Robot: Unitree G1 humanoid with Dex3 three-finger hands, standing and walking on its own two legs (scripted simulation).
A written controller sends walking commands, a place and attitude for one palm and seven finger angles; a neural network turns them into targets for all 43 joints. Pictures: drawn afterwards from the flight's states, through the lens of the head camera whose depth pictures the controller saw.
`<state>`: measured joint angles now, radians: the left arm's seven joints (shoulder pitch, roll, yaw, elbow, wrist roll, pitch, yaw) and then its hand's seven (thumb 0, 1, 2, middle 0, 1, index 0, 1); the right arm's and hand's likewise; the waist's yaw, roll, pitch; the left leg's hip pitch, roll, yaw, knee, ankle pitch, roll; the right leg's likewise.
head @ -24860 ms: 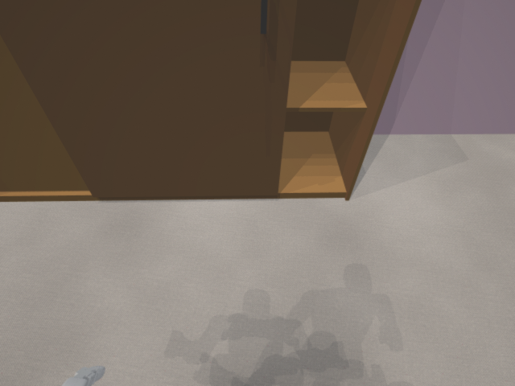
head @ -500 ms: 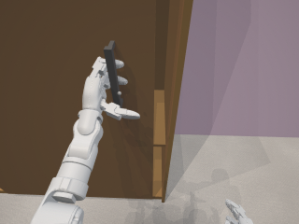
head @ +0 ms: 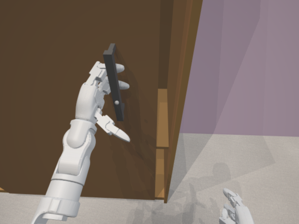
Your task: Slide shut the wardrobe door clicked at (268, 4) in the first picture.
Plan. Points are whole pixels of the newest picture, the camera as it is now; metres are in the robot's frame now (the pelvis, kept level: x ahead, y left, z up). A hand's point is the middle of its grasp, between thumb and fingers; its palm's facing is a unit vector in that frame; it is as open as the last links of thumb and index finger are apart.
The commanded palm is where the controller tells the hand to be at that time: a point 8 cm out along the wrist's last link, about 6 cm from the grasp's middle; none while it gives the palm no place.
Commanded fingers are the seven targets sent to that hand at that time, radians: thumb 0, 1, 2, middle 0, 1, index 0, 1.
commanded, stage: slip the hand off the handle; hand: left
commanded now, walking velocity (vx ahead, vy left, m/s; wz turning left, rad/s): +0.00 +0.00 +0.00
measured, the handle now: (116, 86) +0.39 +0.11 +0.20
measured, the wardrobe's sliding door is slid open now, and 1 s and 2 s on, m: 0.06 0.06 0.06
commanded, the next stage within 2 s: draw the hand back to the body in 1.04 s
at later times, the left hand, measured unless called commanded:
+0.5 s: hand (84, 107) +0.32 +0.17 +0.19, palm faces +0.01 -0.99 -0.11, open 14.7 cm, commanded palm +0.29 +0.21 +0.18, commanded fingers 0.00 -0.55 0.20 -0.25 -1.15 -0.25 -1.15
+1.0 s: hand (78, 138) +0.24 +0.17 +0.18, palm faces -0.01 -0.99 -0.14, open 14.7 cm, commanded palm +0.21 +0.21 +0.18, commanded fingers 0.00 -0.55 0.20 -0.25 -1.15 -0.25 -1.15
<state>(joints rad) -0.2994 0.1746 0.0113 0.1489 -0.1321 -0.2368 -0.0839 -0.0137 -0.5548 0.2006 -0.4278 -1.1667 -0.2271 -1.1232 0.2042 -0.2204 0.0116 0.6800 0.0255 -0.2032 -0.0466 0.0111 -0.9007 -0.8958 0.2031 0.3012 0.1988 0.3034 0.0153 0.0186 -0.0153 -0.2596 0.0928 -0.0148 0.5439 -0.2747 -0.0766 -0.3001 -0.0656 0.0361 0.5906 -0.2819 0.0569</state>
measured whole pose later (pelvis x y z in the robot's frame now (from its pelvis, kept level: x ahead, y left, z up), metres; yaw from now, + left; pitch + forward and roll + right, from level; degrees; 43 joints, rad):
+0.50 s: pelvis +0.01 +0.02 +0.00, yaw +0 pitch -1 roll +0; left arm -0.17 0.24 0.15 0.06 -0.18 -0.22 -0.14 -0.01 -0.55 0.20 -0.33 -1.16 -0.25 -1.15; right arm 0.25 -0.22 0.02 0.67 0.03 -0.19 -0.06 0.01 -0.90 -0.90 0.20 0.30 0.20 0.30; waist 0.02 0.03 -0.03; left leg -0.27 0.08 0.00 0.58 -0.31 -0.07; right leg -0.29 -0.08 0.05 0.59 -0.29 0.07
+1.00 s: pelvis +0.02 +0.01 +0.00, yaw +2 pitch -2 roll +0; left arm 0.21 0.23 0.12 -0.32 -0.22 -0.15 -0.22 -0.01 -0.55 0.20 -0.26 -1.15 -0.25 -1.15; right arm 0.20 -0.22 0.04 0.61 0.02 -0.25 -0.05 0.01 -0.90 -0.90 0.20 0.30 0.20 0.30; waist 0.06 0.04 -0.05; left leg -0.24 0.09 -0.05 0.61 -0.34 -0.08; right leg -0.25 -0.08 0.00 0.61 -0.34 0.07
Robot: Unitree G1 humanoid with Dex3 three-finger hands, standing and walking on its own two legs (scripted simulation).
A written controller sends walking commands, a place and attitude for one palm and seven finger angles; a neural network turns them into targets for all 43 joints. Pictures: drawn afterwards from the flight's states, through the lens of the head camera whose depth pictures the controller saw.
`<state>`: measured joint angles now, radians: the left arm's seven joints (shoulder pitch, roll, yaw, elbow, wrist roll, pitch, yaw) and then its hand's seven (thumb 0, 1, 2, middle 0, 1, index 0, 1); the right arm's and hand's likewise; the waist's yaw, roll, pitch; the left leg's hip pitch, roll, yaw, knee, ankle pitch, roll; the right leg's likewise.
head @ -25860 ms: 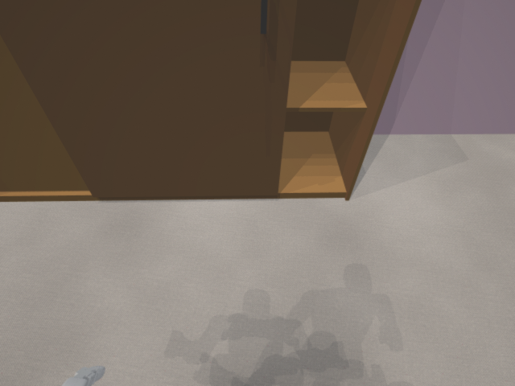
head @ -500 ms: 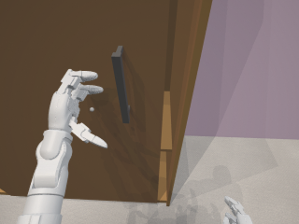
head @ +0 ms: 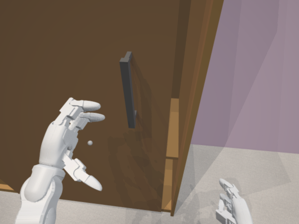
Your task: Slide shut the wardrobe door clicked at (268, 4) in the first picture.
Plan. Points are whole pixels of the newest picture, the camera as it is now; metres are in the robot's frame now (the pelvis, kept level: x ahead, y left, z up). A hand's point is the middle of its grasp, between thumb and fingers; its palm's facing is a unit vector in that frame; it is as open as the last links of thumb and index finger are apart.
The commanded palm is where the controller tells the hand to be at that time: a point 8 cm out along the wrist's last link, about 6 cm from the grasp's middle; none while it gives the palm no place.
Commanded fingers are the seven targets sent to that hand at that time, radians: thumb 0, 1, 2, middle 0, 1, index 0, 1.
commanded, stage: slip the hand off the handle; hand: left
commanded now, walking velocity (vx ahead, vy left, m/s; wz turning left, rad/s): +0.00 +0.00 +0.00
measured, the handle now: (130, 93) +0.37 +0.09 +0.20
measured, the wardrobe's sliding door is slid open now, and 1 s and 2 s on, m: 0.06 0.06 0.06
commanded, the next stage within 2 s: draw the hand back to the body in 0.04 s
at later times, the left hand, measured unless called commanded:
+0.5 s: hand (68, 149) +0.21 +0.19 +0.18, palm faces +0.07 -0.99 -0.08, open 14.7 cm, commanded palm +0.18 +0.24 +0.19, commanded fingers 0.00 -0.55 0.20 -0.25 -1.15 -0.25 -1.15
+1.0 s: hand (41, 154) +0.20 +0.25 +0.17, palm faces +0.40 -0.86 -0.30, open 12.4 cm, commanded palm +0.15 +0.28 +0.19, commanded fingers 0.00 0.28 0.60 -0.22 -0.66 -0.22 -0.66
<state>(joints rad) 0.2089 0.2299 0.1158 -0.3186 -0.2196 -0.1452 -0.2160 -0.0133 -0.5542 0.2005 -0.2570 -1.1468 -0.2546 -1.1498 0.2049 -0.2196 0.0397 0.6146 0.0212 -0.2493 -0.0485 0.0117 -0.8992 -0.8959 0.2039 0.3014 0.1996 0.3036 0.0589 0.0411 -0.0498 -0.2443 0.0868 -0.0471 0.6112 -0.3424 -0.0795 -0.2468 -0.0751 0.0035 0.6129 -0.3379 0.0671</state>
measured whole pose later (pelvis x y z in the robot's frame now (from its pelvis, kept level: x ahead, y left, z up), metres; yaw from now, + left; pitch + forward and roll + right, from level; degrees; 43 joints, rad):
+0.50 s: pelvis +0.01 +0.00 +0.00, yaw +1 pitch -2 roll +0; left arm 0.31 0.27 0.22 -0.50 -0.31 0.22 -0.17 -0.01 -0.55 0.20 -0.26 -1.15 -0.25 -1.15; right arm 0.21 -0.22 0.07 0.61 0.06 -0.27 -0.09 0.01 -0.90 -0.90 0.20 0.30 0.20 0.30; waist 0.08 0.05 -0.09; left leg -0.22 0.08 -0.06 0.62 -0.36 -0.08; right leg -0.21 -0.08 -0.01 0.60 -0.35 0.07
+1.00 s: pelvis -0.01 +0.01 +0.01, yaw +0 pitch -4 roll +0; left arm 0.40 0.31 0.26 -0.42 -0.07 -0.07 0.10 -0.01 -0.06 0.44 -0.24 -0.86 -0.24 -0.86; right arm 0.22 -0.20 0.03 0.67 -0.01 -0.22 -0.10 0.01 -0.90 -0.90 0.20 0.30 0.20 0.30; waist 0.08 0.04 0.01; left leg -0.17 0.08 -0.03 0.55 -0.31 -0.07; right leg -0.16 -0.08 0.01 0.53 -0.29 0.08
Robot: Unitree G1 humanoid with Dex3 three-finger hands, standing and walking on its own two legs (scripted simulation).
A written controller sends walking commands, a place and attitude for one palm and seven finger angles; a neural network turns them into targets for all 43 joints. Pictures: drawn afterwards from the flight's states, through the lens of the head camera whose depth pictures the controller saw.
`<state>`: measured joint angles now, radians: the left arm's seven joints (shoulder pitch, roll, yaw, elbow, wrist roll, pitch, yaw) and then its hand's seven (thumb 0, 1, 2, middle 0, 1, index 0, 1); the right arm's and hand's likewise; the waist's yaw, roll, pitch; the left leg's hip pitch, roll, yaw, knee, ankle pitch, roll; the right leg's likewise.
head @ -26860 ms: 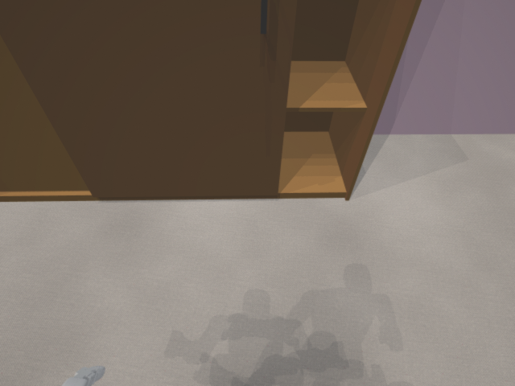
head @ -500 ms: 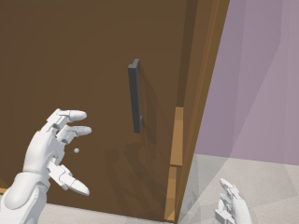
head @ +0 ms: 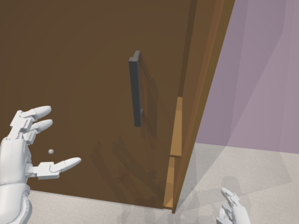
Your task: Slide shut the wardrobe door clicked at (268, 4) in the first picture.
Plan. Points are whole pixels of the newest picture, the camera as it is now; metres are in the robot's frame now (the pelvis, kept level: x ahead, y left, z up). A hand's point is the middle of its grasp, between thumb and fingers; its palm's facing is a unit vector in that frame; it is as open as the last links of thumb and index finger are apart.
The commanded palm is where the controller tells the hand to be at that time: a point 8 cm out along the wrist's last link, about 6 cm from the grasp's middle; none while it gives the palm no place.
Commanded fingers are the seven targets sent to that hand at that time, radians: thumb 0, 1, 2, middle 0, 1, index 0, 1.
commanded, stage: draw the hand back to the body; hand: left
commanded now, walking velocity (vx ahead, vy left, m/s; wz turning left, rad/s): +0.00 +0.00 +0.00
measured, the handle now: (137, 92) +0.37 +0.09 +0.20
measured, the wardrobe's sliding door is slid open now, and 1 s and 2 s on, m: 0.06 0.06 0.06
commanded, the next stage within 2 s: step back with the hand held close in 0.74 s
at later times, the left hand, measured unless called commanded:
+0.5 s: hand (38, 148) +0.21 +0.27 +0.16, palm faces +0.48 -0.80 -0.35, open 7.8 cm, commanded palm +0.16 +0.30 +0.18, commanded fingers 0.00 0.90 0.90 -0.20 -0.30 -0.20 -0.30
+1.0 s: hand (34, 139) +0.21 +0.27 +0.19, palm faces +0.48 -0.78 -0.41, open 7.4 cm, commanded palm +0.14 +0.30 +0.18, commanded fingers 0.00 0.90 0.90 -0.20 -0.30 -0.20 -0.30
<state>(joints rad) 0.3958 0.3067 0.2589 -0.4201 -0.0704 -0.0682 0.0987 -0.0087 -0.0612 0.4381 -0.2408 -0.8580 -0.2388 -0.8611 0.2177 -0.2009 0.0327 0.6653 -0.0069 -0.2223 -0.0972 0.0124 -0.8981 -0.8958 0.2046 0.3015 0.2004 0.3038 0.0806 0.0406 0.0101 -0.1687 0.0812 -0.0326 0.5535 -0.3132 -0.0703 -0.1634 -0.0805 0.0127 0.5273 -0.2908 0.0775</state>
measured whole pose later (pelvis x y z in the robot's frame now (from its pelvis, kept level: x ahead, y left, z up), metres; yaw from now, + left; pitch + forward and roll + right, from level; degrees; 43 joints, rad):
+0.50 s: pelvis +0.01 +0.00 +0.00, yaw -1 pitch -5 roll +0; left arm 0.42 0.33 0.34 -0.37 -0.06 -0.09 0.11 0.01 0.79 0.85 -0.21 -0.36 -0.21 -0.36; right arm 0.19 -0.21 0.00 0.66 -0.01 -0.19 -0.09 0.01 -0.90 -0.90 0.20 0.30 0.20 0.30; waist 0.08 0.04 0.01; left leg -0.12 0.08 -0.02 0.50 -0.31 -0.07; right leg -0.12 -0.08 0.02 0.48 -0.29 0.08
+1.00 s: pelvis +0.00 +0.00 +0.00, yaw +0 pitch -2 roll -1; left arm 0.40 0.37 0.42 -0.41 -0.05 -0.16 0.11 0.01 0.89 0.90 -0.21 -0.30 -0.21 -0.30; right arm 0.16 -0.22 0.01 0.65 -0.01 -0.12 -0.08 0.01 -0.90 -0.90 0.20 0.30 0.20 0.30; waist 0.05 0.04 0.03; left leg -0.19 0.09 -0.03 0.52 -0.29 -0.06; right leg -0.17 -0.07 0.01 0.46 -0.25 0.08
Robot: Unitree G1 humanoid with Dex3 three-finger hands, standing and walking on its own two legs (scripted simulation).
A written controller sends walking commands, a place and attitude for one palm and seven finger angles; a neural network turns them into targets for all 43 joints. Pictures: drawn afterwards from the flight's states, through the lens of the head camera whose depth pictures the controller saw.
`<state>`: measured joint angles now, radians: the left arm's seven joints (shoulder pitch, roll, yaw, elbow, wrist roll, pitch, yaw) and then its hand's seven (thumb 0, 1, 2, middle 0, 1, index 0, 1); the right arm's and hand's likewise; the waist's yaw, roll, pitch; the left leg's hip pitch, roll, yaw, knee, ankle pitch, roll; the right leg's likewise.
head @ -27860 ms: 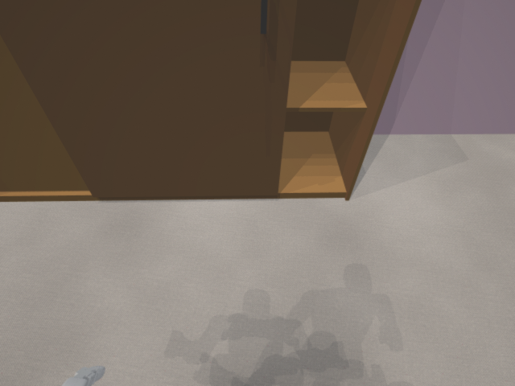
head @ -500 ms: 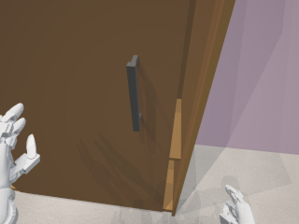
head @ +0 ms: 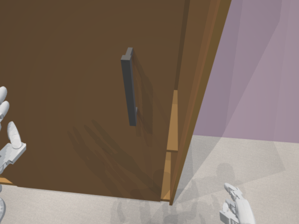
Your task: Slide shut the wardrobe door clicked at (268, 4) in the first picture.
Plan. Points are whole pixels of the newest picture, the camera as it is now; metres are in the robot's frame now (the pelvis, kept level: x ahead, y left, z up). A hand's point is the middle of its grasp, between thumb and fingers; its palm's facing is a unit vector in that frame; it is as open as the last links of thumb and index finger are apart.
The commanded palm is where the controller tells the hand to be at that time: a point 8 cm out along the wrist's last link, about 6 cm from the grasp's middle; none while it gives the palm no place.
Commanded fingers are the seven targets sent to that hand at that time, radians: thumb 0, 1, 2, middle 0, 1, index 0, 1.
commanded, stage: step back with the hand held close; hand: left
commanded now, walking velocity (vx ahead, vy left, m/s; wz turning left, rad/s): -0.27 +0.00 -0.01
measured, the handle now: (131, 91) +0.37 +0.09 +0.19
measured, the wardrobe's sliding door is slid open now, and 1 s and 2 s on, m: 0.06 0.06 0.06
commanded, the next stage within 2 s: stop stepping back and stand still in 0.96 s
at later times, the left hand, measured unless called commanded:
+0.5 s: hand out of the picture +0.12 +0.28 +0.18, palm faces +0.48 -0.78 -0.41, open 7.4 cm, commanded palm +0.06 +0.32 +0.18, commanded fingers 0.00 0.90 0.90 -0.20 -0.30 -0.20 -0.30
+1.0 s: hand out of the picture +0.02 +0.31 +0.17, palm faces +0.49 -0.77 -0.41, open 7.4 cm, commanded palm -0.05 +0.34 +0.18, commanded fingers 0.00 0.90 0.90 -0.20 -0.30 -0.20 -0.30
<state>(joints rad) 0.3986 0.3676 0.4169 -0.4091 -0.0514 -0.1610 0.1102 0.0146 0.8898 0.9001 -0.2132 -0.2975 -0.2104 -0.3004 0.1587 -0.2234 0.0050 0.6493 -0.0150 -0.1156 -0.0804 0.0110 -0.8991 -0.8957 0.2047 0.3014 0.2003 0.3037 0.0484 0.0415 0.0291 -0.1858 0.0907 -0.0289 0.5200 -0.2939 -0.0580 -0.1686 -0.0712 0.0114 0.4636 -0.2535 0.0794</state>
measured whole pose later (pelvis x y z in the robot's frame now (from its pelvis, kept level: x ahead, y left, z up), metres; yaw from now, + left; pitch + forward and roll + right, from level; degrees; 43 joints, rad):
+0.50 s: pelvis -0.08 +0.02 -0.01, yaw +0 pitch -1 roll -2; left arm 0.48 0.38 0.43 -0.49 -0.04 -0.26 0.16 0.01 0.89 0.90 -0.21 -0.30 -0.21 -0.30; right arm 0.21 -0.21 0.01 0.60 0.00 -0.10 -0.08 0.01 -0.90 -0.90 0.21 0.30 0.20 0.30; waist 0.03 0.02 0.03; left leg -0.40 0.07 -0.03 0.62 -0.23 -0.03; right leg -0.37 -0.07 0.04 0.54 -0.22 0.07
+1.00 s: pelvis -0.17 +0.04 -0.02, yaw +3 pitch +0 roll -1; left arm 0.46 0.44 0.47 -0.56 -0.04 -0.31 0.15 0.01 0.89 0.90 -0.22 -0.30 -0.21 -0.30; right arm 0.16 -0.20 -0.01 0.64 -0.02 -0.13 -0.07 0.01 -0.90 -0.90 0.20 0.30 0.20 0.30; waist 0.02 -0.07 0.06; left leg -0.43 -0.01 0.03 0.66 -0.22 0.03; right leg -0.49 -0.01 0.11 0.77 -0.32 0.04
